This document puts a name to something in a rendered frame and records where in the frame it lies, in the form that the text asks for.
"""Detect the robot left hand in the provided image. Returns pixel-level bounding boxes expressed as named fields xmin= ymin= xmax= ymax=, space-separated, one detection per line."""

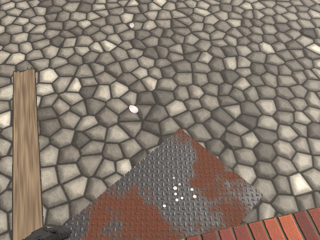
xmin=22 ymin=226 xmax=72 ymax=240

